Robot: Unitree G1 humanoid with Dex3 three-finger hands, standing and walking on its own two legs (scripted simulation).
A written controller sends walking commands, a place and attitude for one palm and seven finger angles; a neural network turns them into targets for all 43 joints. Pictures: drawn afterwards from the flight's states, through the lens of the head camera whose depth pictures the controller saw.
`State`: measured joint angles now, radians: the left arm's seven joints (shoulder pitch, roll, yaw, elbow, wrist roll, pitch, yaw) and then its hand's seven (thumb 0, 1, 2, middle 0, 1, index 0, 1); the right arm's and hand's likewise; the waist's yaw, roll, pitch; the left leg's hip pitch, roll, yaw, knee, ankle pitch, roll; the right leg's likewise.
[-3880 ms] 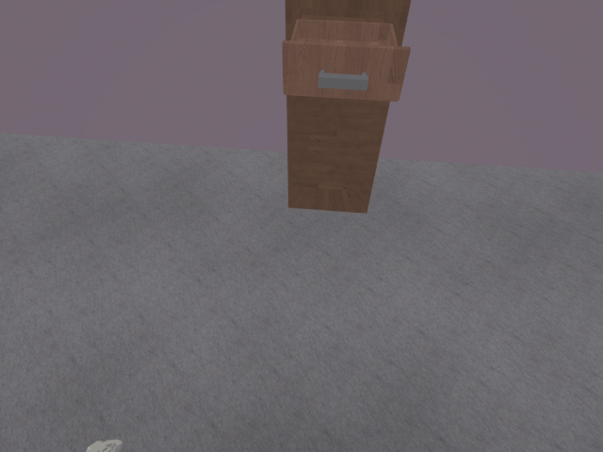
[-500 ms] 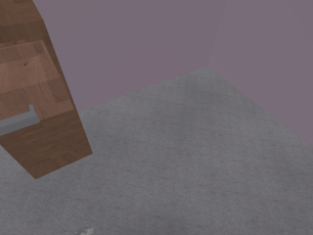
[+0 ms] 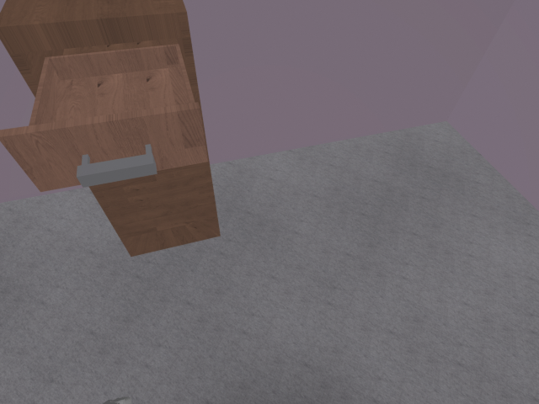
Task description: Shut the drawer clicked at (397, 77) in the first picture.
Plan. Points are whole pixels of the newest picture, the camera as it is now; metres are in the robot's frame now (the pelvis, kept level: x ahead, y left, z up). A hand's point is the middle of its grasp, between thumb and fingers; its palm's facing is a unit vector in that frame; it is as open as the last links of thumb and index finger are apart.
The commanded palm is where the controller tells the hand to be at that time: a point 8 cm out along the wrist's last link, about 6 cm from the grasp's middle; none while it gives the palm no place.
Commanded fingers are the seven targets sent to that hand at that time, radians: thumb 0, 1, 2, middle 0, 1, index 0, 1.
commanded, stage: turn to face it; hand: left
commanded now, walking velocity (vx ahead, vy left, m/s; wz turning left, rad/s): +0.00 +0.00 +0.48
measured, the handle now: (118, 161) +0.51 +0.31 +0.03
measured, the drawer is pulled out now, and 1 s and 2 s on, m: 0.28 0.28 0.28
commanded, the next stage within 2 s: take the last steps up to it in 0.36 s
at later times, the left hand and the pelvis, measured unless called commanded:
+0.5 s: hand out of the picture -0.07 +0.18 -0.18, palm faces +0.30 -0.93 -0.23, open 7.4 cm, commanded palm none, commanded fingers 0.00 0.90 0.90 -0.20 -0.30 -0.20 -0.30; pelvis -0.03 -0.01 -0.01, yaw +14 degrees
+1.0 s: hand out of the picture +0.07 +0.21 -0.17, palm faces +0.22 -0.96 -0.17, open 7.4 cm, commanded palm none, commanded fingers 0.00 0.90 0.90 -0.20 -0.30 -0.20 -0.30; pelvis +0.04 +0.02 +0.00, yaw +14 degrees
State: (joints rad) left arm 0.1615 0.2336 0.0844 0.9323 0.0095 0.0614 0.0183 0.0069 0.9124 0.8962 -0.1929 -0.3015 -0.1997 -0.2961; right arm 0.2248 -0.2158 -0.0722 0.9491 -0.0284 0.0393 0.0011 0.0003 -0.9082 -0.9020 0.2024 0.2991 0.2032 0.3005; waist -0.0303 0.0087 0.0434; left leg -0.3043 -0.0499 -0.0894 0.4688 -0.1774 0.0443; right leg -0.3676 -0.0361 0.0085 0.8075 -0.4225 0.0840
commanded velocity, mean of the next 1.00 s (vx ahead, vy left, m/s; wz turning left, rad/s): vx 0.17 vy -0.04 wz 0.13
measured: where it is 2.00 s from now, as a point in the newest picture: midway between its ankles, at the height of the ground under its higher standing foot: (265, 389)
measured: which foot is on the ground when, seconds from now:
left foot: down 0.00-0.10, up 0.12-0.50, down 0.52-1.00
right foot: up 0.00-0.08, down 0.10-0.52, up 0.54-1.00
